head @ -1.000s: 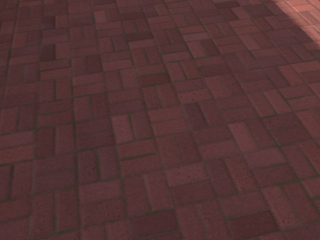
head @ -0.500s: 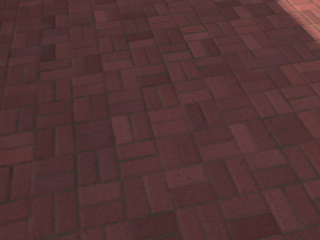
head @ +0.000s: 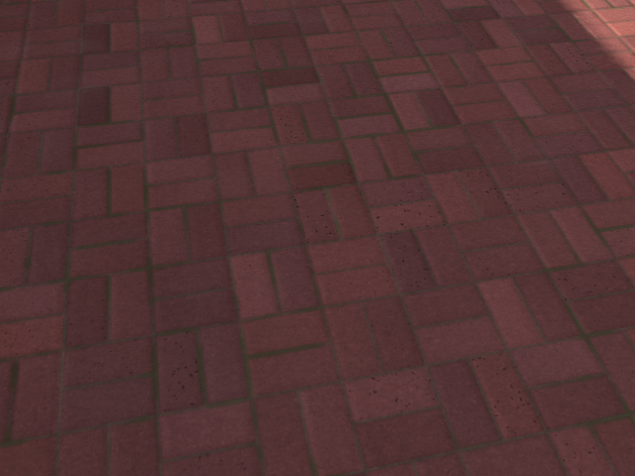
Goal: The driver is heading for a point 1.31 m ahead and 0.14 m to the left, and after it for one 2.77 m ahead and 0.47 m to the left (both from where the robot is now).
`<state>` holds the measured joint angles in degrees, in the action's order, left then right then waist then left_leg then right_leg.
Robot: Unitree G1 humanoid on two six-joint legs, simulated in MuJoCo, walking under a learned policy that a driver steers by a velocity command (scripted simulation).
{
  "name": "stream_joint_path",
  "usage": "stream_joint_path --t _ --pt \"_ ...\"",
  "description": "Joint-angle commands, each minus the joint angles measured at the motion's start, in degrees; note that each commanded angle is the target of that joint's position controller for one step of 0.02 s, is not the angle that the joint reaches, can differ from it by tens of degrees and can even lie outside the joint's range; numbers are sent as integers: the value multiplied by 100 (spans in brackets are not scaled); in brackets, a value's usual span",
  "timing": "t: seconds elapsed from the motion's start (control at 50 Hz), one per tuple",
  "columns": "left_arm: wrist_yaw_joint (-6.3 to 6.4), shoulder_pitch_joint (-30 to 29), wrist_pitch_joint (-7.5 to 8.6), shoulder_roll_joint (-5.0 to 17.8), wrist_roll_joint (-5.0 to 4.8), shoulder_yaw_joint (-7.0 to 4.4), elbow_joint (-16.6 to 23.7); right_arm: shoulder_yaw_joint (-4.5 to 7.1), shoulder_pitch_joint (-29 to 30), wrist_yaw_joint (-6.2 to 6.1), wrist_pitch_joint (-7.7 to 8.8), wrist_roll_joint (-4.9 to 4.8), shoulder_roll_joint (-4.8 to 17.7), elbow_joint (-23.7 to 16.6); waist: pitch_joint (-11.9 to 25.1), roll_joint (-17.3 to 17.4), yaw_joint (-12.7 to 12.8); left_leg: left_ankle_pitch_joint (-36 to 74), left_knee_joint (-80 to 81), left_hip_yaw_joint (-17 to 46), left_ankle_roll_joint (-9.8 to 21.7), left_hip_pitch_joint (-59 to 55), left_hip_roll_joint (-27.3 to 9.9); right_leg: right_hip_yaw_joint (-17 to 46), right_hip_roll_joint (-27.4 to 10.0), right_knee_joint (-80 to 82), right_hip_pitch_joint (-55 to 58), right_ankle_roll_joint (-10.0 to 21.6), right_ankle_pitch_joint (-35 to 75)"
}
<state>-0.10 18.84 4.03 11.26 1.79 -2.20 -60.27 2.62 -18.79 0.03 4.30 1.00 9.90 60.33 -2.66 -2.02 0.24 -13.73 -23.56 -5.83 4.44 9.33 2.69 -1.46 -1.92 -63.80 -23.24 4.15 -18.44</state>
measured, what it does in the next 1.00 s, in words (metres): walks ahead: right foot, then left foot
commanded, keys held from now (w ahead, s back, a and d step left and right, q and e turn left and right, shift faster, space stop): no key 0.82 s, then w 0.18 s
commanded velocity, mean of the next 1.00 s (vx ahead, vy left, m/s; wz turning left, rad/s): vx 0.09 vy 0.00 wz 0.00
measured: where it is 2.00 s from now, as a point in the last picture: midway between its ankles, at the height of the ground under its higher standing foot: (344, 375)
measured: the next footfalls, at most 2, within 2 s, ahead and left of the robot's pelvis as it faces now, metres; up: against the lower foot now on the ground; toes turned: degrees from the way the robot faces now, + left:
right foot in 0.26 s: +0.23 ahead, -0.08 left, +0.00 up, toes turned -3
left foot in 0.52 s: +0.15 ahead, +0.11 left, +0.00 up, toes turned +2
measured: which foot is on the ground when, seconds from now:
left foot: down 0.00-0.30, up 0.32-0.50, down 0.52-1.00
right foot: up 0.00-0.24, down 0.26-0.90, up 0.92-1.00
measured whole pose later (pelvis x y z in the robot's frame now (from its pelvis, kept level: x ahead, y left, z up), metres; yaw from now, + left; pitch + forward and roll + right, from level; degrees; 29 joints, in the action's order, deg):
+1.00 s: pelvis +0.18 +0.01 +0.00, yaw +1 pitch -1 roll +0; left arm 0.4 19.1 0.9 7.8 1.6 -1.2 -64.3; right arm 1.2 -25.1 -2.1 1.6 1.2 7.6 64.8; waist 0.3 0.4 -1.0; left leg -19.5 -22.4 -2.1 3.1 2.5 1.6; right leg -4.6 -0.2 -38.7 -17.2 3.8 -22.3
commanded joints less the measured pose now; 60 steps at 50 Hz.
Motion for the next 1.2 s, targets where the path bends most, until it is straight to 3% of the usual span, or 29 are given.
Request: stream_joint_path --t 0.02,0.14,0.2,0.24,0.26,0.28,0.3,0.32,0.34,0.36,0.38,0.42,0.48,0.52,0.54,0.56,0.6,0.66,0.82,0.88,0.94,0.98,1.04,1.1,1.12,1.14,1.16,1.18,1.2 --pt "-2 654 -124 19 -11 -26 37 -53 -556 -55 130 14 397 19 -130 490 240 4407 946 926 574 -207 -1493 -24 -82 180 -431 -101 249" --pt "68 -480 -204 -70 -108 59 336 -222 -777 -177 39 -3 353 171 -59 904 37 5182 590 362 392 -337 -1237 -381 209 2228 -48 -141 1008" --pt "115 -495 -191 7 -107 54 272 -243 -857 -202 -4 -3 341 251 -31 867 9 4937 281 538 450 -428 -1387 -342 248 2678 342 -26 1020" --pt "158 -220 -136 24 -89 34 136 -242 -688 -210 -26 -26 358 245 -33 696 194 4724 -182 622 386 -424 -1376 -324 291 3403 865 85 1230" --pt "180 57 -69 110 -73 13 44 -232 -730 -200 -26 -29 379 274 83 462 335 4236 -600 586 212 -326 -1229 -105 123 3990 1424 125 2164" --pt "200 515 6 495 -19 -73 -48 -236 -919 -208 -15 -43 357 218 532 113 327 2795 -1225 470 31 60 -983 544 -587 3772 2312 252 4318" --pt "212 703 -15 572 -18 -70 -95 -317 -1745 -217 -118 -223 -121 378 1237 -640 94 -221 -2177 271 -148 491 -446 1544 -1692 3590 3022 1186 6038" --pt "186 654 -69 210 -138 32 -91 -254 -1448 -244 -271 -205 33 416 1325 -712 278 -2280 -2695 369 -167 568 -152 2162 -2049 4099 2547 1598 5260" --pt "188 309 -92 211 -144 51 -40 -202 -1019 -236 -341 -67 131 300 708 -500 177 -2617 -2916 587 -190 749 -219 2041 -1879 4453 1900 1523 4015" --pt "215 -43 -133 213 -110 65 29 -201 -740 -206 -381 28 48 266 392 -275 82 -2395 -2871 681 -222 760 -280 1841 -1651 4728 1430 1328 2947" --pt "265 -256 -168 155 -75 100 62 -210 -636 -185 -428 38 -41 267 129 -201 -63 -2072 -2550 717 -257 609 -379 1535 -1439 4946 966 1090 2378" --pt "296 -472 -217 129 -61 123 56 -262 -832 -188 -498 21 -225 381 65 -308 -268 -1558 -1744 581 -342 216 -367 1074 -1013 5099 655 700 1642" --pt "258 -470 -247 243 -150 88 9 -272 -1092 -233 -536 -11 -217 584 259 -130 -353 -376 -624 367 -356 -391 -296 833 -799 5000 561 428 595" --pt "218 -367 -296 261 -204 48 -43 -279 -854 -234 -518 75 -62 487 -71 -31 -236 123 98 689 -312 -487 -577 822 -610 5113 175 40 -687" --pt "201 -300 -343 207 -224 36 -50 -276 -709 -229 -480 79 71 399 -359 64 -112 -347 308 927 -266 4 -749 730 -436 5156 234 -93 -736" --pt "185 -236 -372 53 -214 56 -84 -271 -601 -228 -442 18 113 418 -599 430 -27 -657 447 1006 -230 633 -778 556 -297 4990 706 -131 -174" --pt "176 24 -350 -58 -140 82 -222 -291 -462 -240 -338 -35 43 410 -443 602 93 -436 715 1087 -231 832 -855 469 -286 4582 1431 -95 772" --pt "170 134 -286 15 -126 78 -325 -292 -475 -262 -248 -48 52 390 -197 397 100 95 737 1073 -190 482 -876 464 -344 4480 1613 -62 1297" --pt "207 177 -282 -56 -148 129 -487 -299 -659 -265 -238 -43 20 441 -206 277 38 566 717 1014 -140 192 -882 414 -366 4439 1560 -129 1533" --pt "188 159 -311 -17 -126 94 -470 -192 -885 -253 -273 -17 240 480 -242 525 -50 -1304 898 1199 104 177 -817 69 36 3918 1218 -67 0" --pt "76 -330 -287 -134 8 85 -139 -24 -1271 -231 -328 -19 554 498 -1109 1026 -325 -3146 1664 2439 739 -17 -1755 -459 301 2712 -464 -39 -694" --pt "10 -714 -183 -56 12 49 148 10 -1432 -222 -268 50 516 528 -1295 964 -409 -2549 1824 2779 1008 -320 -2130 -258 2 2010 -1168 22 -660" --pt "-83 -892 -8 88 -44 -38 398 50 -1352 -198 -126 80 542 480 -1018 703 -303 -1174 1643 2355 967 -1015 -2036 -109 -174 1986 -1519 28 -524" --pt "-148 -858 36 47 -104 -86 538 74 -1110 -174 -34 53 622 397 -778 807 -116 -248 1351 1729 778 -627 -1765 -342 23 2608 -551 22 -132" --pt "-155 -551 35 -17 -123 -94 474 83 -926 -160 -22 12 655 352 -707 795 90 -44 1124 1460 670 -182 -1630 -502 157 2988 200 41 215" --pt "-141 -15 36 -15 -140 -138 287 83 -775 -138 -4 -20 670 310 -565 678 346 398 673 1171 537 364 -1414 -662 399 3322 1222 57 473" --pt "-91 747 55 186 -133 -252 23 53 -777 -108 38 -3 614 296 -224 376 647 1055 -242 836 384 874 -1122 -551 486 3513 2385 111 444" --pt "4 1700 97 742 -31 -414 -124 -35 -615 -55 76 -36 371 109 278 -643 1090 693 -2138 179 63 1722 -546 1149 -759 4388 3357 429 -778" --pt "10 2235 45 1206 -15 -491 -275 -65 -767 -21 93 -28 132 -108 594 -1701 977 -1654 -3927 76 -40 2798 133 3715 -2015 5449 3731 976 -1553"
Velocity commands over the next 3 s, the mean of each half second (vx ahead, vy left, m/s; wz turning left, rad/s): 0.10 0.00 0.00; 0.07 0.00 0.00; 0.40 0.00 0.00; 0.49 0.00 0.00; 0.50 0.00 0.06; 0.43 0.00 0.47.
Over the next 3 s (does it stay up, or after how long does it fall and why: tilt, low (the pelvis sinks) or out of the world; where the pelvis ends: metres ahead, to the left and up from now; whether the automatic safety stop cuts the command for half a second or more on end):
stays up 1.21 0.01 0.00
